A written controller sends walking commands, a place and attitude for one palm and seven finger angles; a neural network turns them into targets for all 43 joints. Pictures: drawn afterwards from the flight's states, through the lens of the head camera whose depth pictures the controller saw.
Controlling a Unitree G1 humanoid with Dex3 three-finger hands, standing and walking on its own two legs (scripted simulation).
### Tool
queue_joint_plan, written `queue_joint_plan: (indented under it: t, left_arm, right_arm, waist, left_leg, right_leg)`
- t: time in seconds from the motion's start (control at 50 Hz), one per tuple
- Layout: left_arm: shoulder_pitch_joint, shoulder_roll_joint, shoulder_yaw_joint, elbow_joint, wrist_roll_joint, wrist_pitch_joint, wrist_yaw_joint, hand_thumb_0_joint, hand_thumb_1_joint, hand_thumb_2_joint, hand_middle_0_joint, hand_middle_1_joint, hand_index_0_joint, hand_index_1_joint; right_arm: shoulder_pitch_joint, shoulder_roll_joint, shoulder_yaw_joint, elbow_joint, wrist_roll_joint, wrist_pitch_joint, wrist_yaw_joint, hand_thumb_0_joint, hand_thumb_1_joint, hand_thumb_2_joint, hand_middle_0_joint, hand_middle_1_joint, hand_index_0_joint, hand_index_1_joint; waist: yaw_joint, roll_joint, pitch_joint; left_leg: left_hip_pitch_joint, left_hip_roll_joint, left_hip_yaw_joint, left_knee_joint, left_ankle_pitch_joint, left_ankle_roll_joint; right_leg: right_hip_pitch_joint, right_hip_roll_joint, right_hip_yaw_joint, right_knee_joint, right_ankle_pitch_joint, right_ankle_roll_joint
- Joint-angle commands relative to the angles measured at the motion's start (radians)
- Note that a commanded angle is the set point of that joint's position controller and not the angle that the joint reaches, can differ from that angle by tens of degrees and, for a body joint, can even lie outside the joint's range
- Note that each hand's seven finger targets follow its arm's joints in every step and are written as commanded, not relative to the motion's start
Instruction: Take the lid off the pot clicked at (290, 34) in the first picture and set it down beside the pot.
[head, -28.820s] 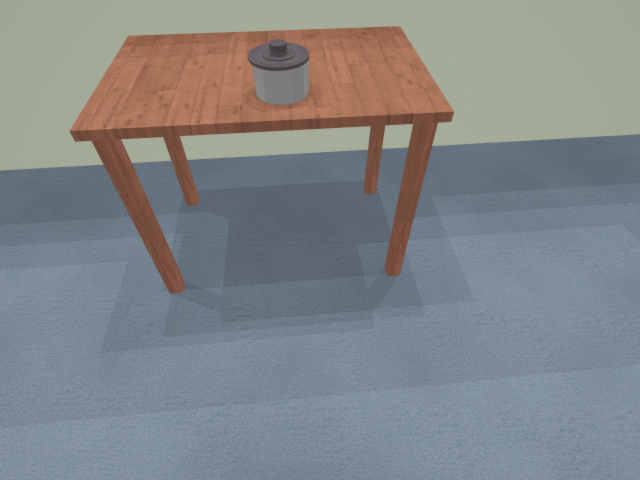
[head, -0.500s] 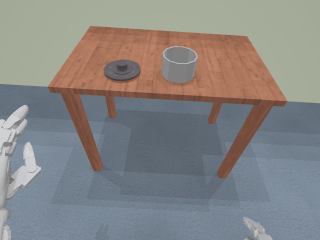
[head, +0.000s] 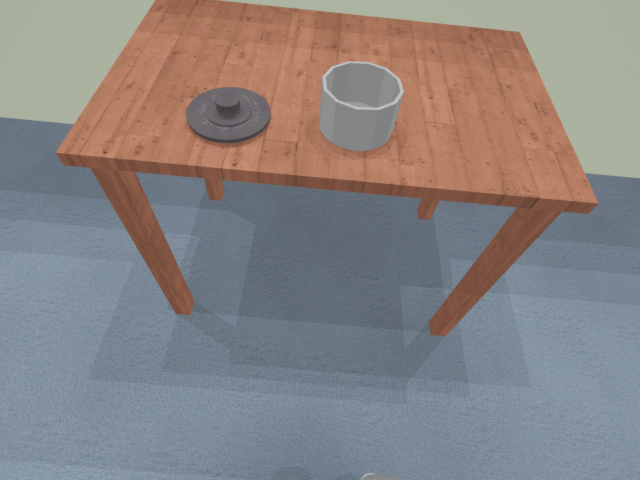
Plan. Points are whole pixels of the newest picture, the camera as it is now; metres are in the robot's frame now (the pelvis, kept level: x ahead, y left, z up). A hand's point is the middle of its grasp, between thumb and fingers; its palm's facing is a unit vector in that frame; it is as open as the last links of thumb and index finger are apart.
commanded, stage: stop stepping back and stand still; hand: left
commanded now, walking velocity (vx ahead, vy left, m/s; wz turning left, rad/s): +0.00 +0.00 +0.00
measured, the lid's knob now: (227, 102) +0.72 +0.19 +0.00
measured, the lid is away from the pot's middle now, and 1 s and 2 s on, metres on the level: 0.25 0.25 0.25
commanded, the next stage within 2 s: let the arm hang, fingers relaxed in 0.40 s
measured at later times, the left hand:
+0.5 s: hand out of the picture +0.10 +0.15 -0.18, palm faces +0.02 -0.98 -0.18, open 7.2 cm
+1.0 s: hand out of the picture +0.03 +0.16 -0.18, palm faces +0.01 -0.98 -0.19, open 7.3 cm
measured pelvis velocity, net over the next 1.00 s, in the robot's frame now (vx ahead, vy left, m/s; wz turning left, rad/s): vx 0.01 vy -0.01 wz -0.03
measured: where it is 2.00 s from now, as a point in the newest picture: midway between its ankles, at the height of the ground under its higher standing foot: outside the picture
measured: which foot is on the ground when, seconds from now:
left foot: down 0.00-1.00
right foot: down 0.00-1.00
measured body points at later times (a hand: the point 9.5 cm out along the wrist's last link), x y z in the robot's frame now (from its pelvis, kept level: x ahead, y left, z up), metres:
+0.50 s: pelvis +0.03 -0.02 +0.00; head +0.06 -0.01 +0.45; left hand +0.10 +0.21 -0.16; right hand +0.02 -0.24 -0.15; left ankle -0.06 +0.09 -0.73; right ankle -0.01 -0.13 -0.73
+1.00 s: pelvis +0.01 -0.01 +0.00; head +0.03 +0.00 +0.45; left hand +0.03 +0.21 -0.16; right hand -0.02 -0.22 -0.15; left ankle -0.06 +0.09 -0.73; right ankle -0.01 -0.13 -0.73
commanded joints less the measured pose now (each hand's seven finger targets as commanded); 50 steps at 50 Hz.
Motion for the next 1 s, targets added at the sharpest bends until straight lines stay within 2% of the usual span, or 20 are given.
queue_joint_plan:
  t: [0.0, 0.02, 0.04, 0.06, 0.08, 0.1, 0.12, 0.14, 0.16, 0.2, 0.26, 0.44, 0.46, 0.5, 0.54, 0.66, 0.74, 0.84, 0.86, 0.98]
  left_arm:
    - [-0.008, 0.022, -0.003, -0.054, -0.008, -0.042, -0.003, 0.000, 0.900, 0.900, -0.200, -0.300, -0.200, -0.300]
    - [0.038, 0.038, 0.002, -0.029, -0.007, -0.045, 0.001, 0.000, 0.900, 0.900, -0.200, -0.300, -0.200, -0.300]
    - [0.070, 0.067, 0.008, -0.010, -0.005, -0.048, 0.010, 0.000, 0.900, 0.900, -0.200, -0.300, -0.200, -0.300]
    - [0.067, 0.086, 0.005, -0.010, -0.005, -0.046, 0.015, 0.000, 0.900, 0.900, -0.200, -0.300, -0.200, -0.300]
    - [0.055, 0.093, 0.006, -0.006, 0.000, -0.042, 0.015, 0.000, 0.900, 0.900, -0.200, -0.300, -0.200, -0.300]
    - [0.058, 0.082, 0.008, 0.001, 0.001, -0.042, 0.018, 0.000, 0.900, 0.900, -0.200, -0.300, -0.200, -0.300]
    - [0.069, 0.068, 0.009, 0.010, 0.001, -0.046, 0.024, 0.000, 0.900, 0.900, -0.200, -0.300, -0.200, -0.300]
    - [0.083, 0.062, 0.011, 0.016, -0.001, -0.048, 0.029, 0.000, 0.900, 0.900, -0.200, -0.300, -0.200, -0.300]
    - [0.090, 0.060, 0.010, 0.017, 0.001, -0.049, 0.032, 0.000, 0.900, 0.900, -0.200, -0.300, -0.200, -0.300]
    - [0.086, 0.052, 0.014, 0.019, -0.001, -0.046, 0.034, 0.000, 0.900, 0.900, -0.200, -0.300, -0.200, -0.300]
    - [0.076, 0.038, 0.013, 0.018, 0.000, -0.042, 0.036, 0.000, 0.900, 0.900, -0.200, -0.300, -0.200, -0.300]
    - [0.079, 0.018, 0.014, 0.028, 0.003, -0.039, 0.031, 0.000, 0.900, 0.900, -0.200, -0.300, -0.200, -0.300]
    - [0.070, 0.015, 0.014, 0.024, 0.005, -0.036, 0.031, 0.000, 0.900, 0.900, -0.200, -0.300, -0.200, -0.300]
    - [0.078, 0.016, 0.014, 0.028, 0.003, -0.036, 0.029, 0.000, 0.900, 0.900, -0.200, -0.300, -0.200, -0.300]
    - [0.083, 0.015, 0.014, 0.030, 0.003, -0.037, 0.028, 0.000, 0.900, 0.900, -0.200, -0.300, -0.200, -0.300]
    - [0.087, 0.015, 0.008, 0.038, 0.004, -0.036, 0.028, 0.000, 0.900, 0.900, -0.200, -0.300, -0.200, -0.300]
    - [0.104, 0.013, 0.008, 0.051, 0.002, -0.038, 0.027, 0.000, 0.900, 0.900, -0.200, -0.300, -0.200, -0.300]
    - [0.114, 0.007, 0.005, 0.062, 0.002, -0.038, 0.027, 0.000, 0.900, 0.900, -0.200, -0.300, -0.200, -0.300]
    - [0.108, 0.006, 0.004, 0.064, 0.005, -0.036, 0.028, 0.000, 0.900, 0.900, -0.200, -0.300, -0.200, -0.300]
    - [0.125, -0.005, 0.001, 0.078, 0.004, -0.037, 0.028, 0.000, 0.900, 0.900, -0.200, -0.300, -0.200, -0.300]
  right_arm:
    - [0.118, -0.150, -0.034, 0.012, 0.015, -0.012, -0.013, 0.000, -0.900, -0.900, 0.200, 0.300, 0.200, 0.300]
    - [0.101, -0.144, -0.035, 0.011, 0.023, -0.013, -0.013, 0.000, -0.900, -0.900, 0.200, 0.300, 0.200, 0.300]
    - [0.091, -0.122, -0.034, 0.005, 0.028, -0.014, -0.010, 0.000, -0.900, -0.900, 0.200, 0.300, 0.200, 0.300]
    - [0.083, -0.112, -0.032, 0.002, 0.030, -0.011, -0.003, 0.000, -0.900, -0.900, 0.200, 0.300, 0.200, 0.300]
    - [0.087, -0.086, -0.032, 0.012, 0.028, -0.007, 0.002, 0.000, -0.900, -0.900, 0.200, 0.300, 0.200, 0.300]
    - [0.090, -0.072, -0.029, 0.024, 0.024, -0.005, 0.003, 0.000, -0.900, -0.900, 0.200, 0.300, 0.200, 0.300]
    - [0.094, -0.074, -0.031, 0.032, 0.023, -0.006, 0.001, 0.000, -0.900, -0.900, 0.200, 0.300, 0.200, 0.300]
    - [0.100, -0.079, -0.032, 0.042, 0.024, -0.007, -0.001, 0.000, -0.900, -0.900, 0.200, 0.300, 0.200, 0.300]
    - [0.096, -0.071, -0.033, 0.053, 0.026, -0.008, 0.000, 0.000, -0.900, -0.900, 0.200, 0.300, 0.200, 0.300]
    - [0.100, -0.069, -0.033, 0.067, 0.023, -0.008, -0.004, 0.000, -0.900, -0.900, 0.200, 0.300, 0.200, 0.300]
    - [0.105, -0.070, -0.036, 0.082, 0.024, -0.007, -0.012, 0.000, -0.900, -0.900, 0.200, 0.300, 0.200, 0.300]
    - [0.082, -0.073, -0.037, 0.077, 0.019, -0.004, -0.015, 0.000, -0.900, -0.900, 0.200, 0.300, 0.200, 0.300]
    - [0.083, -0.066, -0.037, 0.078, 0.020, -0.001, -0.015, 0.000, -0.900, -0.900, 0.200, 0.300, 0.200, 0.300]
    - [0.079, -0.074, -0.035, 0.078, 0.018, -0.004, -0.015, 0.000, -0.900, -0.900, 0.200, 0.300, 0.200, 0.300]
    - [0.081, -0.078, -0.034, 0.077, 0.019, -0.006, -0.016, 0.000, -0.900, -0.900, 0.200, 0.300, 0.200, 0.300]
    - [0.079, -0.068, -0.030, 0.083, 0.021, -0.001, -0.014, 0.000, -0.900, -0.900, 0.200, 0.300, 0.200, 0.300]
    - [0.084, -0.069, -0.027, 0.090, 0.021, -0.006, -0.014, 0.000, -0.900, -0.900, 0.200, 0.300, 0.200, 0.300]
    - [0.091, -0.059, -0.023, 0.098, 0.022, -0.005, -0.014, 0.000, -0.900, -0.900, 0.200, 0.300, 0.200, 0.300]
    - [0.091, -0.053, -0.024, 0.100, 0.023, -0.002, -0.013, 0.000, -0.900, -0.900, 0.200, 0.300, 0.200, 0.300]
    - [0.097, -0.051, -0.021, 0.111, 0.022, -0.007, -0.014, 0.000, -0.900, -0.900, 0.200, 0.300, 0.200, 0.300]
  waist:
    - [0.005, 0.136, -0.161]
    - [0.026, 0.094, -0.184]
    - [0.033, 0.019, -0.178]
    - [0.031, 0.010, -0.127]
    - [0.023, 0.008, -0.070]
    - [0.021, -0.059, -0.073]
    - [0.022, -0.094, -0.099]
    - [0.021, -0.092, -0.136]
    - [0.024, -0.077, -0.144]
    - [0.021, -0.010, -0.125]
    - [0.018, 0.048, -0.107]
    - [0.015, 0.061, -0.083]
    - [0.014, 0.048, -0.050]
    - [0.017, 0.071, -0.063]
    - [0.019, 0.065, -0.079]
    - [0.017, 0.029, -0.026]
    - [0.021, 0.042, -0.054]
    - [0.020, 0.040, -0.035]
    - [0.019, 0.030, -0.007]
    - [0.021, 0.049, -0.013]
  left_leg:
    - [0.264, 0.199, -0.104, -0.065, 1.010, 0.063]
    - [0.169, 0.161, -0.074, -0.042, 0.862, 0.030]
    - [0.056, 0.115, -0.040, -0.035, 0.635, -0.001]
    - [-0.013, 0.090, -0.021, -0.072, 0.346, -0.015]
    - [-0.045, 0.070, -0.024, -0.093, 0.187, -0.015]
    - [-0.029, 0.069, -0.019, -0.084, 0.218, -0.015]
    - [-0.006, 0.073, -0.012, -0.064, 0.316, -0.015]
    - [0.020, 0.080, -0.007, -0.051, 0.404, -0.019]
    - [0.032, 0.081, -0.002, -0.052, 0.404, -0.022]
    - [0.067, 0.096, -0.009, -0.062, 0.528, -0.020]
    - [0.134, 0.113, -0.013, -0.066, 0.655, -0.010]
    - [0.120, 0.111, -0.015, -0.091, 0.486, -0.009]
    - [0.101, 0.112, -0.017, -0.103, 0.455, -0.009]
    - [0.116, 0.117, -0.017, -0.108, 0.462, -0.006]
    - [0.123, 0.119, -0.018, -0.107, 0.478, -0.004]
    - [0.085, 0.109, -0.017, -0.130, 0.341, -0.006]
    - [0.099, 0.112, -0.022, -0.129, 0.368, -0.001]
    - [0.083, 0.113, -0.024, -0.142, 0.318, 0.003]
    - [0.070, 0.112, -0.024, -0.151, 0.285, 0.003]
    - [0.066, 0.117, -0.035, -0.166, 0.276, 0.009]
  right_leg:
    - [0.066, -0.012, -0.028, -0.256, 0.172, -0.006]
    - [0.213, -0.024, -0.005, -0.317, 0.402, -0.015]
    - [0.316, -0.084, 0.063, -0.295, 0.615, -0.044]
    - [0.305, -0.147, 0.092, -0.302, 0.620, -0.071]
    - [0.261, -0.166, 0.112, -0.311, 0.551, -0.085]
    - [0.257, -0.149, 0.124, -0.305, 0.580, -0.087]
    - [0.286, -0.140, 0.112, -0.284, 0.701, -0.084]
    - [0.313, -0.136, 0.097, -0.258, 0.802, -0.080]
    - [0.306, -0.132, 0.091, -0.260, 0.806, -0.077]
    - [0.278, -0.124, 0.069, -0.232, 0.812, -0.071]
    - [0.211, -0.097, 0.043, -0.225, 0.719, -0.057]
    - [0.208, -0.088, 0.064, -0.280, 0.617, -0.062]
    - [0.196, -0.082, 0.059, -0.284, 0.591, -0.061]
    - [0.195, -0.081, 0.061, -0.286, 0.581, -0.060]
    - [0.203, -0.078, 0.056, -0.285, 0.581, -0.057]
    - [0.187, -0.081, 0.070, -0.322, 0.525, -0.057]
    - [0.200, -0.081, 0.069, -0.320, 0.532, -0.055]
    - [0.188, -0.080, 0.070, -0.336, 0.491, -0.051]
    - [0.174, -0.075, 0.067, -0.341, 0.463, -0.049]
    - [0.174, -0.071, 0.066, -0.345, 0.435, -0.045]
